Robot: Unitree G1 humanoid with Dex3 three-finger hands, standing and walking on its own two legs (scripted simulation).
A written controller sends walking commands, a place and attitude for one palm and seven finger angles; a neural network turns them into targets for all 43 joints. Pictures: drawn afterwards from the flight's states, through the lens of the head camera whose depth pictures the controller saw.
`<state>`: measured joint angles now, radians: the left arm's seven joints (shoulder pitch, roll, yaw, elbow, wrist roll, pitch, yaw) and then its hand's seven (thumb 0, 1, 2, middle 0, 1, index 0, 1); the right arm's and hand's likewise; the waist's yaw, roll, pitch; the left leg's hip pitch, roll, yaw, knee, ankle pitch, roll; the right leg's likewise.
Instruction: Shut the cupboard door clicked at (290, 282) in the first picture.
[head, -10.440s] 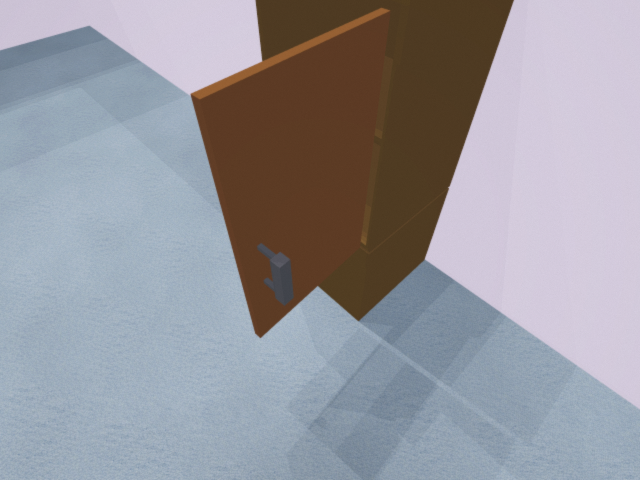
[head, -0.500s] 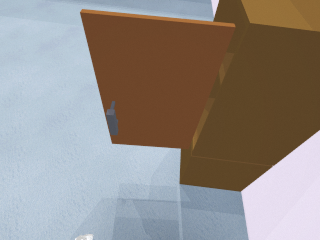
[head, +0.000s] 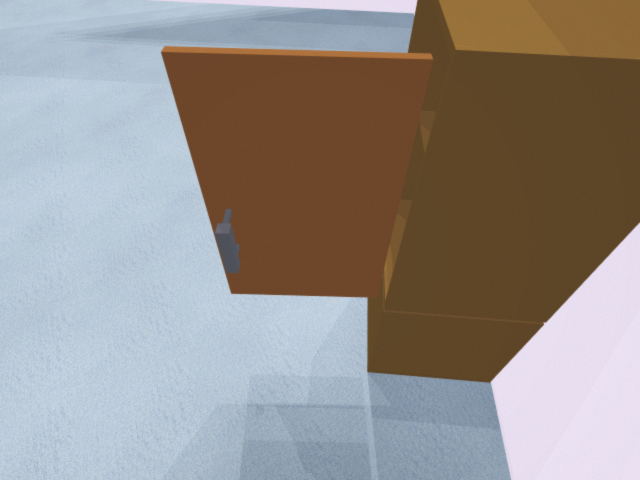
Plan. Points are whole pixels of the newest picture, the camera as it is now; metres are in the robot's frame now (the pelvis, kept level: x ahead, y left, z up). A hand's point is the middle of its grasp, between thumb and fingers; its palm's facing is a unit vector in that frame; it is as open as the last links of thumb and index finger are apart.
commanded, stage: come to a stop and stand still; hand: left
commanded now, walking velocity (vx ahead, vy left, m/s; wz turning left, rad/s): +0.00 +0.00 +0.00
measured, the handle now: (230, 240) +0.55 +0.21 -0.11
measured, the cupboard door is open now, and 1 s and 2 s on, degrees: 93 93 93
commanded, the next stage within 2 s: look again from close up in 0.28 s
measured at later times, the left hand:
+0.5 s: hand out of the picture -0.01 +0.15 -0.18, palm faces +0.01 -0.99 -0.17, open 7.3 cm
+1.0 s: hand out of the picture +0.03 +0.18 -0.18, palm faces +0.00 -0.98 -0.21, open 7.3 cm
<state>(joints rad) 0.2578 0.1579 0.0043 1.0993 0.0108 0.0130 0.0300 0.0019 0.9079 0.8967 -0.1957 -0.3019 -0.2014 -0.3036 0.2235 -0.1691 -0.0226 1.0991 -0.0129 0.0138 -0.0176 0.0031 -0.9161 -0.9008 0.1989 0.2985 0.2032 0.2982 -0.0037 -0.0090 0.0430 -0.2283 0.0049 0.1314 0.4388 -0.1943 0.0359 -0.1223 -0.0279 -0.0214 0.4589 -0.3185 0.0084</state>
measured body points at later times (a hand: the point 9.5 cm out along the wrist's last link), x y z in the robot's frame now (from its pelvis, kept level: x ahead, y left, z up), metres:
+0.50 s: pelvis +0.00 -0.01 +0.00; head +0.03 -0.01 +0.44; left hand -0.01 +0.20 -0.17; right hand -0.02 -0.22 -0.17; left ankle +0.03 +0.09 -0.74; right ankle -0.04 -0.12 -0.74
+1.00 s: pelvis +0.02 +0.00 +0.00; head +0.03 +0.00 +0.45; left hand +0.03 +0.23 -0.16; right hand +0.06 -0.23 -0.16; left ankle +0.03 +0.09 -0.74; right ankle -0.04 -0.12 -0.74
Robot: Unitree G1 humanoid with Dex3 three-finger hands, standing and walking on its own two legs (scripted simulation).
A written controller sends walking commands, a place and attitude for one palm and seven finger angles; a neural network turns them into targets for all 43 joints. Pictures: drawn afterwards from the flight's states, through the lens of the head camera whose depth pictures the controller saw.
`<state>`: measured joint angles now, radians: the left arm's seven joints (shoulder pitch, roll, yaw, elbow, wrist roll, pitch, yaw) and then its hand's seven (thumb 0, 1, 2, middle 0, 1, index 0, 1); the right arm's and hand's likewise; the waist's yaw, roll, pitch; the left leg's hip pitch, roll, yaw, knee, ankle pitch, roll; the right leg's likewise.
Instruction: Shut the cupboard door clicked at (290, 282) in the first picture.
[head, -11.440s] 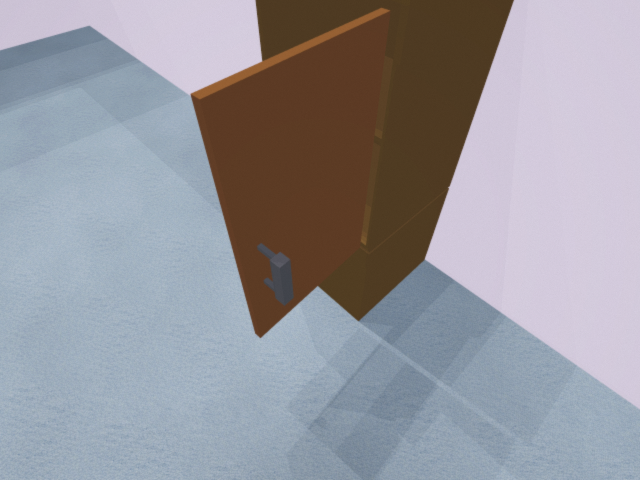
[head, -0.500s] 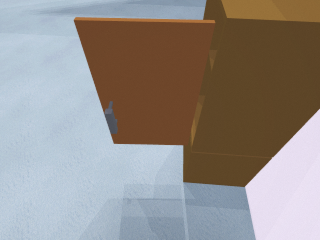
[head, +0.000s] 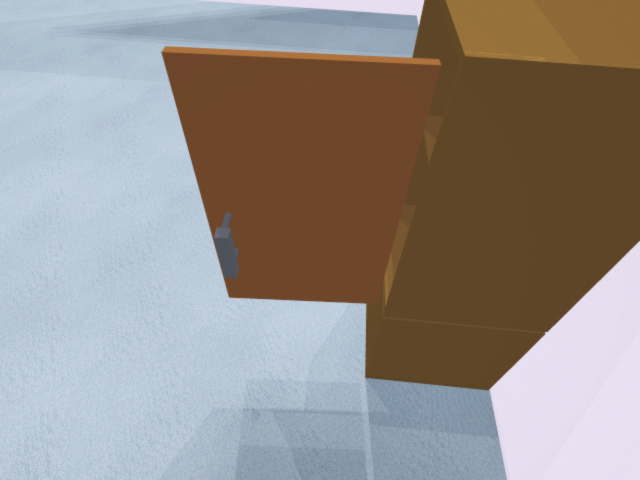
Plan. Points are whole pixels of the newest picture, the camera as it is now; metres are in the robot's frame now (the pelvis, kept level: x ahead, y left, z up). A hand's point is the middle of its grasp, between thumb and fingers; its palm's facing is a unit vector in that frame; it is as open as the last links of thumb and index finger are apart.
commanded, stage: shuffle to correct the standing spot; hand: left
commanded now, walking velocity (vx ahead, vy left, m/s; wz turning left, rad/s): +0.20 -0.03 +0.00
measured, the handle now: (229, 245) +0.53 +0.21 -0.11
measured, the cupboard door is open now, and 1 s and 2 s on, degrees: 93 93 93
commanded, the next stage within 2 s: come to a stop and stand still in 0.36 s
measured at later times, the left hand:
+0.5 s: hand out of the picture -0.01 +0.17 -0.19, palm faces +0.03 -0.99 -0.14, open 7.3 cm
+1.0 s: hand (218, 453) +0.19 +0.16 -0.18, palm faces +0.01 -0.97 -0.24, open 7.3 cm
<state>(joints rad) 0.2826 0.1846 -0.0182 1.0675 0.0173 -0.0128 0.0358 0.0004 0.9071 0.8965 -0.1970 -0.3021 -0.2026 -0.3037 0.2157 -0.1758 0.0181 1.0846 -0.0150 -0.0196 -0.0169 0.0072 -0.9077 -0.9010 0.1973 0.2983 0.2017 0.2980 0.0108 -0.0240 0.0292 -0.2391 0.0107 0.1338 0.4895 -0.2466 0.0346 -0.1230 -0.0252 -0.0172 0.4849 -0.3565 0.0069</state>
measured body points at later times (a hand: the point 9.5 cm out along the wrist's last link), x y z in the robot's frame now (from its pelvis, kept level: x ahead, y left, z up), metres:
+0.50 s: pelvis +0.07 +0.01 -0.02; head +0.09 +0.03 +0.43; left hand -0.01 +0.22 -0.18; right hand +0.09 -0.23 -0.16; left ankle +0.04 +0.08 -0.74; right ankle -0.05 -0.11 -0.69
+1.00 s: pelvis +0.10 -0.02 -0.01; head +0.15 -0.02 +0.43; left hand +0.19 +0.22 -0.16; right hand +0.14 -0.26 -0.17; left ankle +0.04 +0.09 -0.68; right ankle +0.17 -0.14 -0.74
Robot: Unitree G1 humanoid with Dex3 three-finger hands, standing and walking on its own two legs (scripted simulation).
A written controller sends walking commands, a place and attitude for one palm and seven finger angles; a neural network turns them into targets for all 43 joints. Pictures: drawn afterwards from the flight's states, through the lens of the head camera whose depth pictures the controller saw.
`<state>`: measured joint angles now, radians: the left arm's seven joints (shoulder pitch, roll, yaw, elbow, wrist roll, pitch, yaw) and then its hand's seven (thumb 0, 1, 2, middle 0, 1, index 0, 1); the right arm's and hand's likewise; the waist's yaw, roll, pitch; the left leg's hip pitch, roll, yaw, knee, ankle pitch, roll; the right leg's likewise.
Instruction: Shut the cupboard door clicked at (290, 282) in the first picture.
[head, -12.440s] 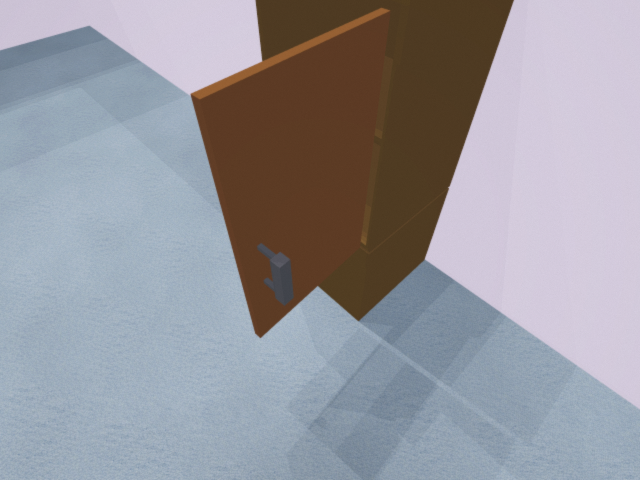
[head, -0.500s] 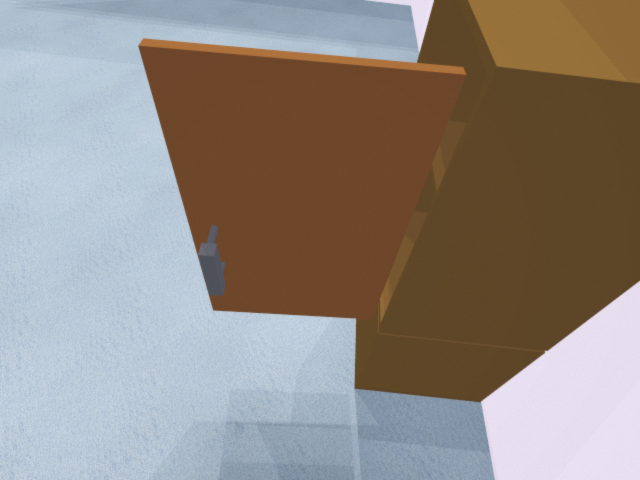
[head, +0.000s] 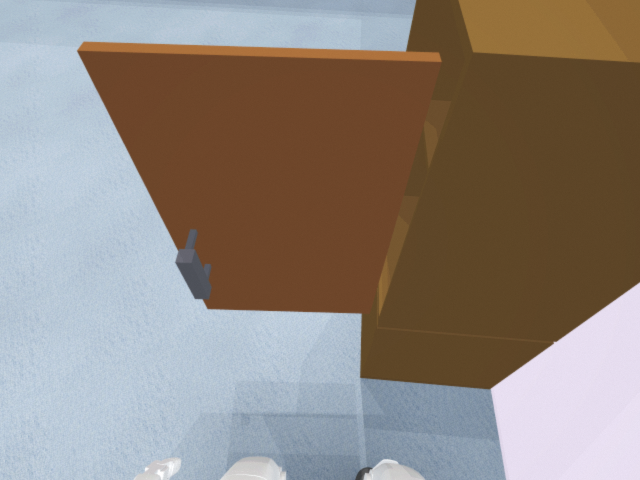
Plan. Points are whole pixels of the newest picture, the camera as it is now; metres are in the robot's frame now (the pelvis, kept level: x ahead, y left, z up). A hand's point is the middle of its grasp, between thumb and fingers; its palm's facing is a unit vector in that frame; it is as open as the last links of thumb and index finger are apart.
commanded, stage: come to a stop and stand still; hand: left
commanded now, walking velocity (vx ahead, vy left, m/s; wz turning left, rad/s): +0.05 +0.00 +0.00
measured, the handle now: (197, 264) +0.44 +0.24 -0.09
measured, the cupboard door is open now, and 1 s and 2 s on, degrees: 93 93 93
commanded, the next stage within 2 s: look again from close up in 1.48 s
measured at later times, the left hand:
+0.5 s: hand out of the picture -0.02 +0.25 -0.15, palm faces -0.01 -0.96 -0.28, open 7.4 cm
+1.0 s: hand out of the picture +0.03 +0.22 -0.15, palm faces -0.02 -0.97 -0.24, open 7.3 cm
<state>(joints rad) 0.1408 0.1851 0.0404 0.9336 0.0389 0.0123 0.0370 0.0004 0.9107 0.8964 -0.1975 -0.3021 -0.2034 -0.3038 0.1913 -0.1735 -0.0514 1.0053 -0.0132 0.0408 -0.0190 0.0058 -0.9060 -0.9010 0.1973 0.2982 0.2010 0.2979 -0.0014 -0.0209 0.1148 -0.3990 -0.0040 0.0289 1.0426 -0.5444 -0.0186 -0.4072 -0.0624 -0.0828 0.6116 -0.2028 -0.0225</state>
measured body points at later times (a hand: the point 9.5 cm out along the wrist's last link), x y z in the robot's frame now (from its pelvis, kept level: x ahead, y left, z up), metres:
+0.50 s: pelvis -0.02 +0.06 +0.01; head -0.02 +0.02 +0.46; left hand -0.02 +0.30 -0.12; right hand +0.02 -0.18 -0.15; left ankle -0.02 +0.12 -0.72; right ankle +0.02 -0.07 -0.72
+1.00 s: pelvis +0.01 +0.04 +0.02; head +0.03 +0.01 +0.46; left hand +0.03 +0.27 -0.13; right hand -0.01 -0.17 -0.16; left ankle -0.02 +0.12 -0.72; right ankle +0.02 -0.07 -0.72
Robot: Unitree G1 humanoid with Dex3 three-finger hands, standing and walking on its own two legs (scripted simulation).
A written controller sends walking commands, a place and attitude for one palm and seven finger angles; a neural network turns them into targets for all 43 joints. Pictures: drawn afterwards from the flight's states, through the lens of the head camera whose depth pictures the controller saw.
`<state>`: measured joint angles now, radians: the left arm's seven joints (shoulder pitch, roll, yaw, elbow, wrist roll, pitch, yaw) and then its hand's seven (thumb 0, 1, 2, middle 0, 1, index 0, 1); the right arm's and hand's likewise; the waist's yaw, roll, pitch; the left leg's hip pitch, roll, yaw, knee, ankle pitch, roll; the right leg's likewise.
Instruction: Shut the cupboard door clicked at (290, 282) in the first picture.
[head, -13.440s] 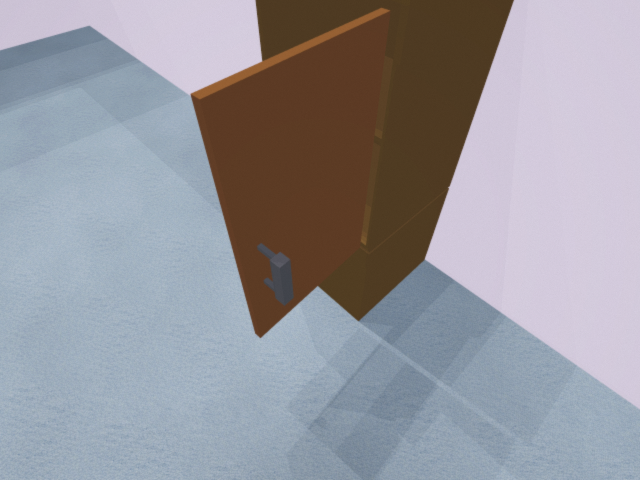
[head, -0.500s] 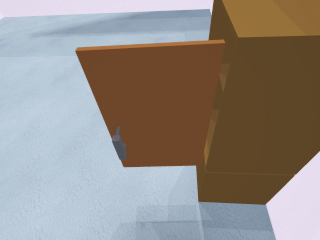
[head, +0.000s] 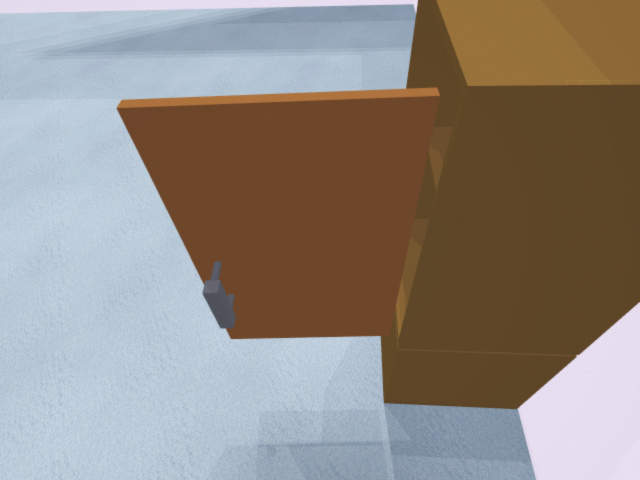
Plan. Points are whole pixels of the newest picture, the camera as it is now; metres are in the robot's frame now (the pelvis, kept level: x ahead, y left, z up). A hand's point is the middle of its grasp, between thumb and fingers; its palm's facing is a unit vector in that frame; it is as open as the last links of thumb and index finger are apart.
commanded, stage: come to a stop and stand still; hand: left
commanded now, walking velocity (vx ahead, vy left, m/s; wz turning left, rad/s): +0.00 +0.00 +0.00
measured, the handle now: (222, 294) +0.43 +0.21 -0.11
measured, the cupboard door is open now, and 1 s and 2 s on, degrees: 93 93 93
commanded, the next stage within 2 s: look again from close up in 0.48 s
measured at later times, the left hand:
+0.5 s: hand out of the picture +0.02 +0.15 -0.17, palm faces +0.02 -0.98 -0.22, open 7.3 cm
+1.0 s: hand out of the picture +0.01 +0.13 -0.17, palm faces +0.04 -0.98 -0.21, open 7.3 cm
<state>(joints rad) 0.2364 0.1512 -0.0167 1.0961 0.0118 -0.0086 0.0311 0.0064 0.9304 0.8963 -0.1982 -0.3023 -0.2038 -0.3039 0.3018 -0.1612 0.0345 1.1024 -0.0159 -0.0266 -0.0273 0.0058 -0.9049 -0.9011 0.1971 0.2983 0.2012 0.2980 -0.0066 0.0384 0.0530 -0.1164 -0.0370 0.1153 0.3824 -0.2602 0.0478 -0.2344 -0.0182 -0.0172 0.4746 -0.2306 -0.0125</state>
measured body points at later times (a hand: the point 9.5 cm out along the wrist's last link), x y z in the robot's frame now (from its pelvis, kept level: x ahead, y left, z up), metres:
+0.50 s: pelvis +0.02 -0.03 +0.00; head +0.05 -0.04 +0.45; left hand +0.02 +0.20 -0.15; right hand +0.03 -0.25 -0.17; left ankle -0.03 +0.08 -0.74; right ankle +0.01 -0.11 -0.74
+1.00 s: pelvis +0.02 -0.04 +0.00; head +0.04 -0.06 +0.45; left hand +0.01 +0.18 -0.15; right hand +0.01 -0.25 -0.17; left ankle -0.03 +0.08 -0.74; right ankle +0.01 -0.11 -0.74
